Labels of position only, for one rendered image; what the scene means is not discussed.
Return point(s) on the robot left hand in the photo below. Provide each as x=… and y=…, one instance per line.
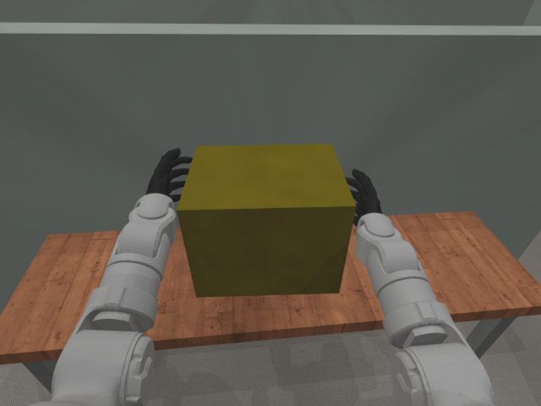
x=163, y=174

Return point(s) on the robot right upper arm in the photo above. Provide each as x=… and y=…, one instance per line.
x=446, y=374

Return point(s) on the robot left forearm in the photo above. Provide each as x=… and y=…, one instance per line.
x=126, y=298

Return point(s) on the robot right forearm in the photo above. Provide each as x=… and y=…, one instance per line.
x=413, y=316

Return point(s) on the carton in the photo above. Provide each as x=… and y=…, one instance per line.
x=266, y=220

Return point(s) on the table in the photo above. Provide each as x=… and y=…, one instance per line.
x=469, y=270

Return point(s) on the robot left upper arm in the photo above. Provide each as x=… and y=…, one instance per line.
x=105, y=368

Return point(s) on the robot right hand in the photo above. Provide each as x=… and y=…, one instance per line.
x=366, y=197

